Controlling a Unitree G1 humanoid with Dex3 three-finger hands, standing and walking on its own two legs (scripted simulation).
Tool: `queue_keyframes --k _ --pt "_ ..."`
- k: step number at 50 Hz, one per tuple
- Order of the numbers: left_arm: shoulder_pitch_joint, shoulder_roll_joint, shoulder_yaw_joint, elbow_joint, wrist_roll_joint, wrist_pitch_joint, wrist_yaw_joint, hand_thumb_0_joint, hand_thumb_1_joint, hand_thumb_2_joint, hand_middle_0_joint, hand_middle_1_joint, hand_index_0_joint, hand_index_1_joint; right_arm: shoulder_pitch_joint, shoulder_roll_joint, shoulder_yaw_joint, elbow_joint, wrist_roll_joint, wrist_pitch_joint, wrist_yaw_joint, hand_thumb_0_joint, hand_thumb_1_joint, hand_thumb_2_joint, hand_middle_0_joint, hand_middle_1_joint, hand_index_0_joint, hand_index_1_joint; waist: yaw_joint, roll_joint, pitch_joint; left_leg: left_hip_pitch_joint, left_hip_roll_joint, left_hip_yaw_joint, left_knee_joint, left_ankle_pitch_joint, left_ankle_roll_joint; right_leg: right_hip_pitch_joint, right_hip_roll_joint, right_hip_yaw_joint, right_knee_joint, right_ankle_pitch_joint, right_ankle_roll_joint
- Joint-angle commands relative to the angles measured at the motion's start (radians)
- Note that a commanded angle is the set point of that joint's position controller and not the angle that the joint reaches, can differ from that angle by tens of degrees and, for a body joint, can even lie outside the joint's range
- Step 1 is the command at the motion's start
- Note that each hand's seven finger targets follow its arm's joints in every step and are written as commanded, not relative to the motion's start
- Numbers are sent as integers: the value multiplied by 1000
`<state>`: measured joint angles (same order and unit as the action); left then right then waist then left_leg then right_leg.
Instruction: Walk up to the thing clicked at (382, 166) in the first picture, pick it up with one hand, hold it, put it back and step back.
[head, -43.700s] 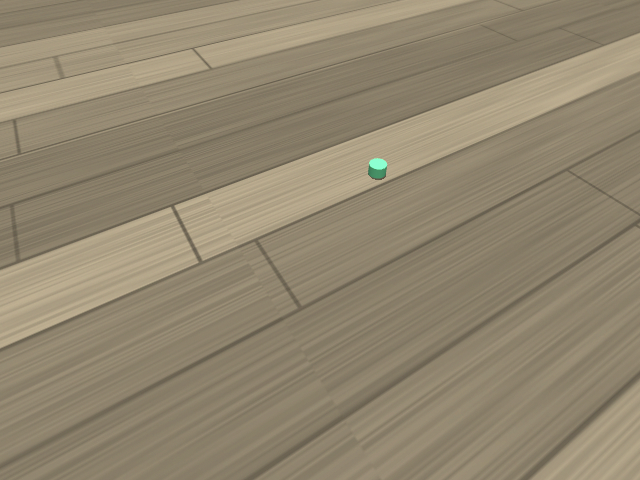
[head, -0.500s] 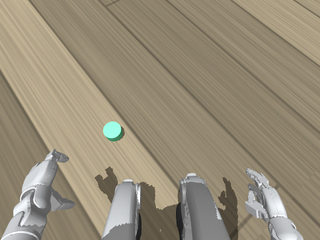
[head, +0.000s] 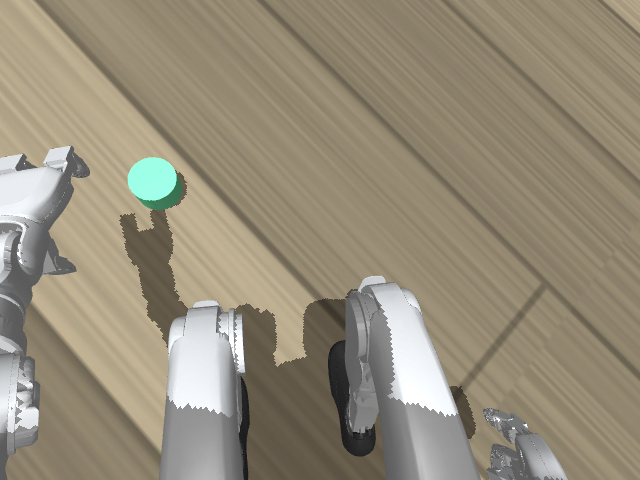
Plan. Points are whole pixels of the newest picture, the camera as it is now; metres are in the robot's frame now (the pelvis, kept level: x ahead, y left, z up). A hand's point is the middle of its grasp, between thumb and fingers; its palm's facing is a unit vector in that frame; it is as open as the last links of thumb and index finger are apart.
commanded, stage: rise first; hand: left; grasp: from above
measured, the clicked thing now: (156, 184) +0.59 +0.24 -0.37
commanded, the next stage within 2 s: none
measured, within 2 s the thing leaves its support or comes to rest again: neither
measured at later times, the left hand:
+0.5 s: hand (87, 201) +0.49 +0.29 -0.21, palm faces -0.47 -0.02 -0.88, open 13.8 cm
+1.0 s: hand (99, 193) +0.52 +0.29 -0.24, palm faces -0.47 -0.04 -0.88, open 13.9 cm
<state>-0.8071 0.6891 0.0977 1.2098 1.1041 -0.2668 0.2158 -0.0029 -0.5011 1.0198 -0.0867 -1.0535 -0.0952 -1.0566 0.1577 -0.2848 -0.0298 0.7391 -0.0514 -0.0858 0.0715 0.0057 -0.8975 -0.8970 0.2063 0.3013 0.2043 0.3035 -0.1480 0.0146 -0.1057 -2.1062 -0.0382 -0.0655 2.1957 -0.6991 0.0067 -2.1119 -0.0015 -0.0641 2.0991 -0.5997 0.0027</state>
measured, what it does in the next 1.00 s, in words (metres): lowers itself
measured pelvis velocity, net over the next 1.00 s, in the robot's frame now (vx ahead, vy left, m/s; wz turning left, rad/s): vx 0.01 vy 0.01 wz -0.08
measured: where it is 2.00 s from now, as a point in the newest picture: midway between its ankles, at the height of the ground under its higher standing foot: (294, 434)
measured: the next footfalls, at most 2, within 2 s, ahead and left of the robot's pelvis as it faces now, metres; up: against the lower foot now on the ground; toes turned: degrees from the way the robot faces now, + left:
none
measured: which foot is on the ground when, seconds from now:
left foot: down 0.00-1.00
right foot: down 0.00-1.00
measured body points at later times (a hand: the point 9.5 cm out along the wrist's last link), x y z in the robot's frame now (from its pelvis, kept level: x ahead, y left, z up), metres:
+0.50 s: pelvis +0.01 +0.01 -0.04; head +0.26 +0.07 +0.32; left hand +0.51 +0.29 -0.15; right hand +0.04 -0.27 -0.14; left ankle +0.08 +0.11 -0.36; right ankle +0.11 -0.12 -0.36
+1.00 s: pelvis +0.01 +0.01 -0.05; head +0.29 +0.07 +0.30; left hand +0.54 +0.29 -0.19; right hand +0.02 -0.27 -0.14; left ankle +0.08 +0.11 -0.36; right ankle +0.11 -0.12 -0.36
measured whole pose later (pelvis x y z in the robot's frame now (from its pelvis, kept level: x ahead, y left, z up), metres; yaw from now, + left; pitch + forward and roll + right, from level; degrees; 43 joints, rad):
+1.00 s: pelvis +0.01 +0.01 -0.05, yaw -5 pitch +37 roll -10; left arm -1.07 0.88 0.10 1.46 1.29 -0.25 0.33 0.00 -0.50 0.98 -0.09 -1.02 -0.10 -1.01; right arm 0.19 -0.30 0.11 0.67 -0.13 -0.02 0.16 0.00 -0.91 -0.90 0.21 0.30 0.20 0.30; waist -0.30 -0.02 0.00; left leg -2.29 -0.04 -0.11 2.39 -0.75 0.03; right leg -2.26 0.00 -0.11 2.23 -0.63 0.03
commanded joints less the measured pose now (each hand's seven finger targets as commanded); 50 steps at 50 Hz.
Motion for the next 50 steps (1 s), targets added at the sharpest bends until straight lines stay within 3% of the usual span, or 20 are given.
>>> queue_keyframes --k 1,5,6,10,11,14,16,18,20,27,31,32,35,42,48,49,50 --pt "-347 307 39 -74 63 -2 81 0 -543 1032 -68 -1002 -66 -1005 169 -219 -63 -46 -5 16 6 0 -897 -900 200 299 200 299 -11 198 -673 447 -13 15 -278 137 16 307 15 -43 -176 50 -47" --pt "-389 294 10 -10 98 -3 96 0 -527 1015 -88 -963 -82 -969 178 -223 -53 -38 -19 34 16 0 -902 -901 200 299 200 299 -46 215 -616 424 -12 -2 -259 124 13 239 11 -52 -147 43 -47" --pt "-421 323 17 -15 113 -7 100 0 -523 1015 -99 -935 -89 -945 177 -233 -51 -32 -24 37 19 0 -900 -900 200 299 200 299 -44 233 -626 440 -7 -11 -253 129 10 219 5 -52 -135 48 -46" --pt "-446 307 -3 41 159 -20 110 0 -520 1005 -93 -950 -89 -954 202 -246 -32 -23 -40 51 33 0 -903 -901 200 299 200 299 -76 295 -600 482 1 -42 -232 208 -11 154 -5 -59 -92 88 -44" --pt "-491 342 12 -8 167 -29 116 0 -496 986 -111 -933 -107 -936 203 -251 -32 -26 -43 53 35 0 -903 -901 200 299 200 299 -70 303 -645 505 2 -43 -224 227 -10 159 -4 -60 -89 99 -44" --pt "-500 338 11 23 182 -35 131 0 -497 982 -105 -947 -105 -946 220 -254 -18 -31 -54 61 46 0 -903 -901 200 300 200 300 -91 324 -635 501 0 -40 -203 256 -12 158 -4 -65 -78 118 -42" --pt "-521 374 32 42 193 -32 148 0 -495 980 -103 -950 -104 -948 238 -258 -14 -28 -59 63 48 0 -902 -900 200 299 200 299 -96 313 -664 479 -3 -27 -178 256 -2 192 -1 -64 -78 141 -39" --pt "-526 354 26 73 185 -25 159 0 -494 973 -95 -971 -102 -963 238 -253 -7 -32 -66 60 54 0 -903 -901 200 300 200 300 -110 311 -644 448 -5 -18 -170 235 3 195 2 -65 -81 137 -37" --pt "-548 392 43 83 190 -19 168 0 -476 957 -113 -957 -120 -949 244 -260 -7 -32 -67 59 56 0 -905 -901 200 300 200 300 -110 302 -656 443 -4 -15 -159 234 8 205 4 -66 -79 143 -37" --pt "-548 411 39 142 196 0 171 0 -498 970 -104 -967 -108 -962 257 -260 23 -44 -79 57 63 0 -906 -902 200 300 200 300 -138 287 -625 342 -6 6 -122 212 23 259 16 -72 -72 155 -32" --pt "-543 446 50 133 189 6 169 0 -500 972 -104 -973 -108 -968 265 -262 30 -48 -75 59 65 0 -906 -901 200 300 200 300 -132 276 -656 346 -6 10 -99 248 28 296 23 -72 -67 190 -30" --pt "-531 436 49 146 186 10 168 0 -494 963 -95 -994 -106 -982 275 -263 36 -47 -81 59 68 0 -907 -902 200 300 200 300 -143 279 -642 338 -4 12 -89 262 28 307 20 -71 -68 206 -26" --pt "-554 453 46 132 172 7 160 0 -491 957 -94 -1007 -107 -992 262 -265 41 -50 -79 64 69 0 -907 -901 200 300 200 300 -140 294 -626 313 -4 14 -88 238 31 295 29 -72 -66 191 -30" --pt "-576 459 42 95 176 6 160 0 -524 987 -68 -1021 -78 -1009 284 -279 48 -51 -79 69 73 0 -905 -901 200 300 200 300 -158 335 -649 370 8 -13 -80 282 18 262 30 -87 -44 211 -33" --pt "-559 441 26 123 179 12 155 0 -529 989 -60 -1038 -73 -1024 289 -287 57 -53 -81 72 78 0 -905 -901 200 300 200 300 -171 355 -613 386 16 -31 -79 300 11 218 30 -97 -32 213 -35" --pt "-598 461 36 82 177 9 160 0 -595 1056 -72 -987 -51 -1008 291 -287 58 -55 -79 74 79 0 -907 -901 200 300 200 300 -166 378 -628 376 14 -27 -83 295 9 227 31 -95 -27 214 -37" --pt "-548 437 23 134 183 19 158 0 -546 1000 -67 -1023 -71 -1018 294 -286 61 -59 -81 74 81 0 -909 -902 199 300 200 300 -168 368 -603 387 15 -28 -86 299 8 222 29 -97 -30 213 -38"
